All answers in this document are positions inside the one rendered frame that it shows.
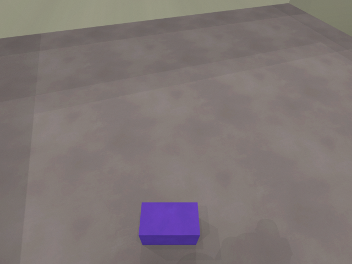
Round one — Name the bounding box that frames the carton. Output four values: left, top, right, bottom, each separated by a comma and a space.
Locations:
139, 202, 200, 245

